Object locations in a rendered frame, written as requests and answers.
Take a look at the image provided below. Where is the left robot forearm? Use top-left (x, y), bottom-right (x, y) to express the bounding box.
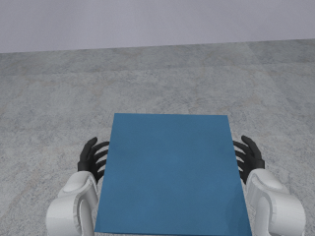
top-left (45, 171), bottom-right (98, 236)

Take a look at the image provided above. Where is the robot right hand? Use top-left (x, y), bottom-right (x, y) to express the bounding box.
top-left (232, 135), bottom-right (265, 185)

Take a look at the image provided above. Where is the carton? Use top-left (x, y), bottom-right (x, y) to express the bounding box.
top-left (94, 113), bottom-right (253, 236)

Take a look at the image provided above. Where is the robot left hand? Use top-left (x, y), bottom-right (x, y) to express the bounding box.
top-left (77, 137), bottom-right (110, 184)

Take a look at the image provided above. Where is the right robot forearm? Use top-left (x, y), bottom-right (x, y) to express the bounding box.
top-left (245, 168), bottom-right (306, 236)

